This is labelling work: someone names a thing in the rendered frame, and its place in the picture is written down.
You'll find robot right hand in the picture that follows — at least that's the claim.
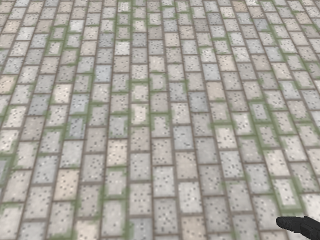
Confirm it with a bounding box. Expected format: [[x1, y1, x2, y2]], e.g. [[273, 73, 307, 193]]
[[276, 216, 320, 240]]

